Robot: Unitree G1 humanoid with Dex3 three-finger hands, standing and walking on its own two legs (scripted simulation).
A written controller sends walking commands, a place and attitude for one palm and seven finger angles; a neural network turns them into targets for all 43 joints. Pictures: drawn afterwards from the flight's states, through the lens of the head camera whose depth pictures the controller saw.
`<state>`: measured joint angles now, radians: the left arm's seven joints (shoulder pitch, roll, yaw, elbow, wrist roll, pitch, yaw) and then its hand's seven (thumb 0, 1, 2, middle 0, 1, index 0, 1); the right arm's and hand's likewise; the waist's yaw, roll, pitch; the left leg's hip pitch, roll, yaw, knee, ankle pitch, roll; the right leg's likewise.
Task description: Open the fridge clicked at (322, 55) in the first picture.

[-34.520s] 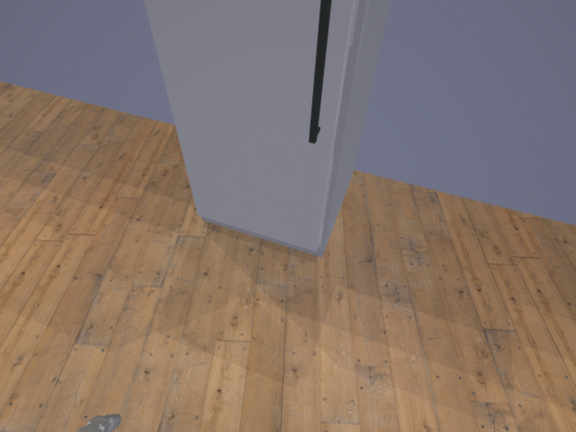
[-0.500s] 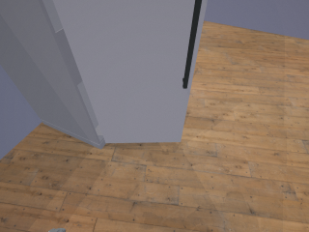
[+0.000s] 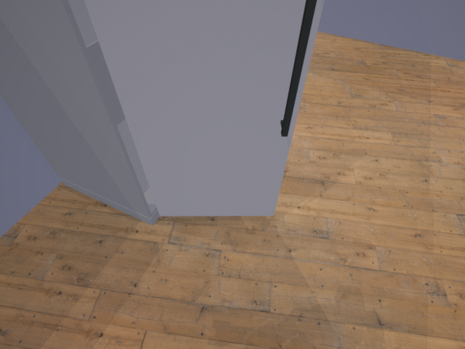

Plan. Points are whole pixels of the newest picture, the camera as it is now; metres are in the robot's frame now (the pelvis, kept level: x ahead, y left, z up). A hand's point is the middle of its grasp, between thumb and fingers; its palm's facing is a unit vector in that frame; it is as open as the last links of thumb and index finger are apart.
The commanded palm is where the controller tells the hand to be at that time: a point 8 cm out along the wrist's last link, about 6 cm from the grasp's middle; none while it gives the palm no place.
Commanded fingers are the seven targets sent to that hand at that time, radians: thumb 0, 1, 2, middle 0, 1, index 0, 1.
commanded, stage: stand and wait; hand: right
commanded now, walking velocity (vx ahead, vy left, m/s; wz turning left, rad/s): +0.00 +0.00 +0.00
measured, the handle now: (297, 58) +0.76 -0.11 +0.12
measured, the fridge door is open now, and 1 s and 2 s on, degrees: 64 64 64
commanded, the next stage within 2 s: none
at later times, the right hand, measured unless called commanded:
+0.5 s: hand out of the picture +0.07 -0.23 -0.16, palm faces -0.04 +0.94 -0.33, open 7.4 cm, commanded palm none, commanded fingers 0.00 -0.90 -0.90 0.20 0.30 0.20 0.30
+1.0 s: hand out of the picture +0.07 -0.22 -0.16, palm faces -0.05 +0.94 -0.32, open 7.4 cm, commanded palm none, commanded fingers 0.00 -0.90 -0.90 0.20 0.30 0.20 0.30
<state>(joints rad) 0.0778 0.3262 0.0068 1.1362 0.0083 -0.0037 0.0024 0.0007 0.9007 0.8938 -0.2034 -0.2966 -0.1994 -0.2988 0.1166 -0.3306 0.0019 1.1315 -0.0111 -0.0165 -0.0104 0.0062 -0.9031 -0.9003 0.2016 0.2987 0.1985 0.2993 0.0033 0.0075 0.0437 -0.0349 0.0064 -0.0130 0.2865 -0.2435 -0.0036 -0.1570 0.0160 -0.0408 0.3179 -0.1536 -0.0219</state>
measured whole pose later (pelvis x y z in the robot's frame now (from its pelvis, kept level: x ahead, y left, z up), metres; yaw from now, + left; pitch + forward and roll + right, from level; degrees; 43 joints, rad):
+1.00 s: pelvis +0.00 +0.02 +0.00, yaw +1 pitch -1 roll +0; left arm 0.09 0.32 0.01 1.14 0.01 0.00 0.01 0.00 0.90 0.89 -0.20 -0.30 -0.20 -0.30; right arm 0.12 -0.32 0.00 1.13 -0.01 -0.02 -0.01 0.01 -0.90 -0.90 0.20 0.30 0.20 0.30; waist 0.01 0.01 0.05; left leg -0.03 -0.03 -0.03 0.27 -0.23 0.02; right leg -0.14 -0.02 -0.05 0.30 -0.15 0.01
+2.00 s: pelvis -0.01 +0.01 +0.00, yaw +1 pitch -2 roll +0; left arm 0.09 0.33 0.00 1.14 0.01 0.00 0.01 0.00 0.90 0.89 -0.20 -0.30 -0.20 -0.30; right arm 0.12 -0.33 0.00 1.13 -0.01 -0.02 -0.01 0.01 -0.90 -0.90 0.20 0.30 0.20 0.30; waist 0.01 0.01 0.05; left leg -0.02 -0.02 -0.02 0.26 -0.22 0.02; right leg -0.14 -0.01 -0.05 0.29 -0.13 0.00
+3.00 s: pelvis -0.01 +0.01 +0.00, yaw +1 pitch -1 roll +0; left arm 0.09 0.33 0.00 1.15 0.01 0.00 0.01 0.00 0.90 0.89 -0.20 -0.30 -0.20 -0.30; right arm 0.12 -0.33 0.00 1.13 -0.01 -0.02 -0.01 0.01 -0.90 -0.90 0.20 0.30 0.20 0.30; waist 0.01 0.01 0.05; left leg -0.02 -0.02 -0.02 0.26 -0.21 0.01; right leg -0.13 -0.01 -0.05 0.28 -0.12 0.00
